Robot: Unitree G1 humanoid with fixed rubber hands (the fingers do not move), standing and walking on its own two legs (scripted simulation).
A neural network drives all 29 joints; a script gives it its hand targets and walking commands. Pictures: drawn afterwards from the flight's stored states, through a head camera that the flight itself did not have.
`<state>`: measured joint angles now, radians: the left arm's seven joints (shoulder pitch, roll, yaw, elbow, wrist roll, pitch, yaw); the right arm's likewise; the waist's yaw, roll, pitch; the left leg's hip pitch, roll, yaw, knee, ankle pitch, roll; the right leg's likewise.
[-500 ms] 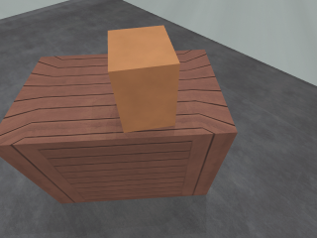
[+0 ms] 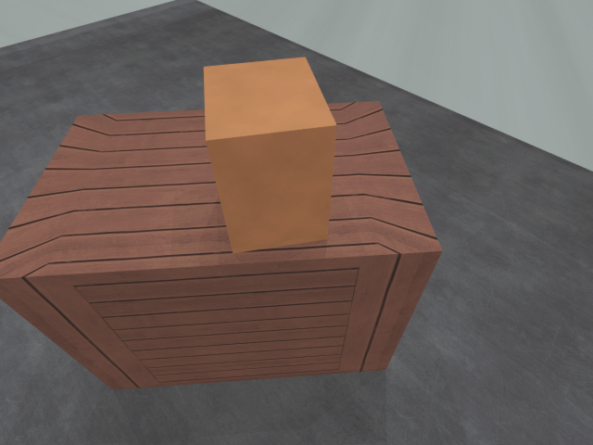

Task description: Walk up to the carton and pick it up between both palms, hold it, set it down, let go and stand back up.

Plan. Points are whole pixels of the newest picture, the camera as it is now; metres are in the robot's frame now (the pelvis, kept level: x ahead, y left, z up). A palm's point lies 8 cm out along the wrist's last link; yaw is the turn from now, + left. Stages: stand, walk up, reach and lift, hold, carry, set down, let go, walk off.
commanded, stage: stand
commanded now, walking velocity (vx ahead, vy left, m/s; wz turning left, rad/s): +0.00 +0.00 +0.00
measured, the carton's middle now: (268, 157) +0.64 +0.08 +0.03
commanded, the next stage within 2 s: none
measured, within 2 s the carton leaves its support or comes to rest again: neither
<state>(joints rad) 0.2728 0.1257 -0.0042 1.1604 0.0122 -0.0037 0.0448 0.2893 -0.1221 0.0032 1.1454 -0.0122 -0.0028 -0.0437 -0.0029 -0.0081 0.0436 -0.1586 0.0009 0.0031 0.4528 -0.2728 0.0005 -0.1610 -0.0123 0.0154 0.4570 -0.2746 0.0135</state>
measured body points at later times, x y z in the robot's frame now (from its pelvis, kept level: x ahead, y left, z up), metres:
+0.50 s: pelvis -0.01 +0.00 +0.00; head +0.00 +0.01 +0.45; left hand -0.05 +0.20 -0.17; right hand -0.04 -0.20 -0.16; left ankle -0.02 +0.12 -0.74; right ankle -0.02 -0.13 -0.74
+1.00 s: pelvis -0.01 +0.00 +0.00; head +0.00 +0.00 +0.45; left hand -0.04 +0.20 -0.16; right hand -0.05 -0.20 -0.16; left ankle -0.02 +0.12 -0.74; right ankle -0.02 -0.13 -0.74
